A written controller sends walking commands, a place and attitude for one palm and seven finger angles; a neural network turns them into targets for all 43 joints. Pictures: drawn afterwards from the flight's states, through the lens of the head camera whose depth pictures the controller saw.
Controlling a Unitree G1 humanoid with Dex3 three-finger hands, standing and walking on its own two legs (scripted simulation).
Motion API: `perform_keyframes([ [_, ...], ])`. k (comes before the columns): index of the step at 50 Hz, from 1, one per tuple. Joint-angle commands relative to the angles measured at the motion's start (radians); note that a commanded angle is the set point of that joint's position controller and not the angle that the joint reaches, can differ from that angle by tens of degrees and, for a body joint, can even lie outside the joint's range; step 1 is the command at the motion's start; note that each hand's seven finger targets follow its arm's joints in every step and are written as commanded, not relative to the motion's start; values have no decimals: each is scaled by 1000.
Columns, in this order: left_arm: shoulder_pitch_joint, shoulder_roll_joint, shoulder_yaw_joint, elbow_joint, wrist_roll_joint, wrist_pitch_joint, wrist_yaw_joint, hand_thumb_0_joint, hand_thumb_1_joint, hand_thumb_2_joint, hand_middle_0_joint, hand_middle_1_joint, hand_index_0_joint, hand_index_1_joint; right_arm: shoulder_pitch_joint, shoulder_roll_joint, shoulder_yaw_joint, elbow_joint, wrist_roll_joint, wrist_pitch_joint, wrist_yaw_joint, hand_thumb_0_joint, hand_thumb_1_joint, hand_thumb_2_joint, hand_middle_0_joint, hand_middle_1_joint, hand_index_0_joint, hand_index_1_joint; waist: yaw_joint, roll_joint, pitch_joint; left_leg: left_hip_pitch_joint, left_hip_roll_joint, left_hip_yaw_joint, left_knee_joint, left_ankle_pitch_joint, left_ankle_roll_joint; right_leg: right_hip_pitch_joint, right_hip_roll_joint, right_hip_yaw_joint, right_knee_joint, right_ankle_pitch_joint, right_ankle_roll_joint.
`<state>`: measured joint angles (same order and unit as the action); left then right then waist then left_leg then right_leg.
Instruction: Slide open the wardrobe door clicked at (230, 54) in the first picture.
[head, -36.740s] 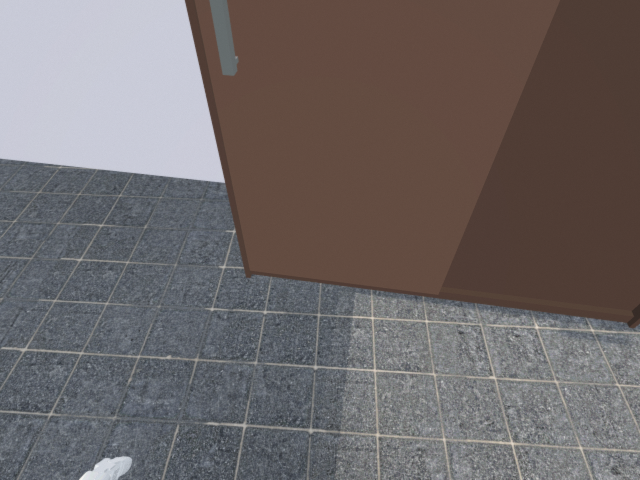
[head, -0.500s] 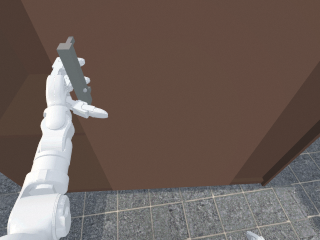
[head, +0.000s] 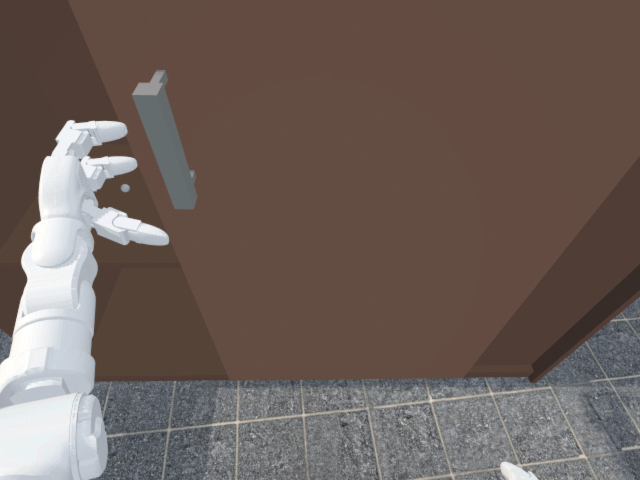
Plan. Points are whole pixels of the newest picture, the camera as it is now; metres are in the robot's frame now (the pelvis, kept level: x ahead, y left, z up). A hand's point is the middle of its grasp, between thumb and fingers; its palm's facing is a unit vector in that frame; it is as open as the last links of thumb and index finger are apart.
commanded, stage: slip the hand off the handle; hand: left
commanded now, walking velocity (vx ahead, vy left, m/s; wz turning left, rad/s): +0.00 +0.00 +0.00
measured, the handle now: (173, 143) +0.47 +0.21 +0.18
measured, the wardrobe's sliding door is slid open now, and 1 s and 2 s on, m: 0.46 0.46 0.46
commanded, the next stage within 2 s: draw the hand back to the body in 0.74 s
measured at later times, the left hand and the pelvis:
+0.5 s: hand (89, 234) +0.34 +0.27 +0.15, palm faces +0.30 -0.95 -0.12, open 14.7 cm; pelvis -0.01 +0.00 +0.00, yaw +0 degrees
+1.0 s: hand (85, 274) +0.28 +0.25 +0.16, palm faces +0.11 -0.99 -0.03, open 14.7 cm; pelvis -0.01 -0.01 +0.01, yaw +1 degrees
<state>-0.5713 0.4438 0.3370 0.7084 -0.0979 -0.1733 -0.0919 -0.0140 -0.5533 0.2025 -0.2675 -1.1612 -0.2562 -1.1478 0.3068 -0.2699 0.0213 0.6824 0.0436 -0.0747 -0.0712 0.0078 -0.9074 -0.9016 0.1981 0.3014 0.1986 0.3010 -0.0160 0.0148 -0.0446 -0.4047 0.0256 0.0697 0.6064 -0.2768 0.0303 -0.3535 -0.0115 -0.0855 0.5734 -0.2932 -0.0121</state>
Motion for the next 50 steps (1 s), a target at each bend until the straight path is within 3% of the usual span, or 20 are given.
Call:
perform_keyframes([
  [1,-531,265,29,-218,5,-85,-4,0,-550,200,-250,-1150,-250,-1150,0,-149,-51,-107,-1,-48,-18,0,-900,-900,200,300,200,300,-37,56,-258,199,-12,-89,-70,145,14,-34,25,60,-80,142,-14],
  [5,-379,278,76,-248,-7,-123,-10,0,-550,200,-250,-1150,-250,-1150,9,-150,-57,-122,-8,-57,-7,0,-900,-900,200,300,200,300,10,84,-366,242,-9,-93,-56,223,6,9,31,57,-54,186,-23],
  [9,-164,257,100,-295,-50,-94,-37,0,-550,200,-250,-1150,-250,-1150,-9,-150,-59,-154,-1,-55,4,0,-900,-900,200,300,200,300,46,35,-343,190,-8,-69,-59,282,10,77,31,53,-47,267,-18],
  [10,-143,283,124,-314,-54,-77,-38,0,-550,200,-250,-1150,-250,-1150,-15,-151,-59,-160,3,-53,2,0,-900,-900,200,300,200,300,51,22,-318,169,-8,-66,-68,266,10,84,31,51,-51,262,-17],
  [13,-132,253,107,-403,-64,-35,-29,0,-550,200,-250,-1150,-250,-1150,-44,-146,-56,-181,10,-55,-3,0,-900,-900,200,300,200,300,39,5,-237,151,-5,-63,-86,225,16,65,31,47,-69,226,-13],
  [15,-110,279,146,-471,-67,-23,-13,0,-550,200,-250,-1150,-250,-1150,-55,-144,-56,-187,6,-61,-6,0,-900,-900,200,300,200,300,45,16,-239,166,-4,-66,-94,208,14,57,34,47,-72,205,-13],
  [18,-141,240,107,-579,-63,-45,3,0,-550,200,-250,-1150,-250,-1150,-77,-134,-50,-187,2,-75,-14,0,-900,-900,200,300,200,300,24,35,-227,191,-3,-71,-91,182,17,34,36,50,-76,166,-13],
  [19,-110,254,125,-591,-58,-51,6,0,-550,200,-250,-1150,-250,-1150,-76,-134,-52,-183,-1,-79,-14,0,-900,-900,200,300,200,300,36,51,-259,207,-3,-77,-93,191,13,40,38,51,-71,164,-15],
  [22,-109,168,33,-629,-59,-52,-11,0,-550,200,-250,-1150,-250,-1150,-96,-126,-44,-176,1,-98,-20,0,-900,-900,200,300,200,300,16,112,-239,243,-1,-93,-96,152,3,-7,37,44,-71,122,-17],
  [27,14,140,20,-625,-88,11,-41,0,-550,200,-250,-1150,-250,-1150,-119,-124,-37,-176,11,-116,-32,0,-900,-900,200,300,200,300,31,66,-208,223,-4,-102,-115,109,-1,14,31,36,-89,107,-16],
  [32,82,131,41,-686,-102,51,-20,0,-550,200,-250,-1150,-250,-1150,-152,-113,-27,-190,13,-128,-36,0,-900,-900,200,300,200,300,51,24,-177,209,-10,-97,-127,100,1,40,28,35,-104,103,-14],
  [33,88,167,70,-715,-96,45,-10,0,-550,200,-250,-1150,-250,-1150,-155,-116,-27,-187,10,-130,-36,0,-900,-900,200,300,200,300,55,33,-187,215,-8,-95,-124,114,2,49,29,36,-102,111,-16],
  [36,139,146,63,-767,-90,35,2,0,-550,200,-250,-1150,-250,-1150,-167,-103,-20,-196,5,-139,-31,0,-900,-900,200,300,200,300,65,56,-186,224,-11,-92,-127,139,-2,61,29,34,-97,126,-18],
  [40,180,158,82,-796,-94,29,0,0,-550,200,-250,-1150,-250,-1150,-169,-103,-19,-188,4,-145,-30,0,-900,-900,200,300,200,300,62,41,-181,220,-12,-81,-120,158,-1,75,29,37,-100,148,-15],
  [43,117,133,46,-783,-102,41,-16,0,-550,200,-250,-1150,-250,-1150,-177,-104,-14,-174,6,-150,-41,0,-900,-900,200,300,200,300,36,33,-135,213,-13,-80,-121,102,4,45,27,44,-120,104,-9],
  [44,109,125,36,-693,-207,96,-138,0,-550,200,-250,-1150,-250,-1150,-180,-132,-6,-171,24,-161,-56,0,-900,-900,200,300,200,300,10,32,-175,240,-14,-78,-136,97,7,121,18,54,-135,142,-16],
  [45,99,191,88,-728,-237,123,-207,0,-550,200,-250,-1150,-250,-1150,-192,-125,-5,-184,33,-168,-70,0,-900,-900,200,300,200,300,40,43,-200,249,-17,-80,-139,119,10,159,14,56,-138,175,-17],
  [46,95,217,101,-757,-248,145,-248,0,-550,200,-250,-1150,-250,-1150,-206,-120,1,-196,34,-172,-80,0,-900,-900,200,300,200,300,51,71,-235,257,-24,-75,-135,137,12,189,10,62,-135,200,-16],
  [48,122,233,110,-733,-270,192,-319,0,-550,200,-250,-1150,-250,-1150,-216,-116,12,-210,37,-184,-88,0,-900,-900,200,300,200,300,58,60,-216,261,-26,-77,-134,155,17,186,8,68,-143,228,-10],
  [50,182,237,138,-765,-271,201,-322,0,-550,200,-250,-1150,-250,-1150,-209,-105,11,-223,34,-193,-79,0,-900,-900,200,300,200,300,73,67,-185,260,-24,-83,-142,181,14,171,11,54,-144,237,-11],
])
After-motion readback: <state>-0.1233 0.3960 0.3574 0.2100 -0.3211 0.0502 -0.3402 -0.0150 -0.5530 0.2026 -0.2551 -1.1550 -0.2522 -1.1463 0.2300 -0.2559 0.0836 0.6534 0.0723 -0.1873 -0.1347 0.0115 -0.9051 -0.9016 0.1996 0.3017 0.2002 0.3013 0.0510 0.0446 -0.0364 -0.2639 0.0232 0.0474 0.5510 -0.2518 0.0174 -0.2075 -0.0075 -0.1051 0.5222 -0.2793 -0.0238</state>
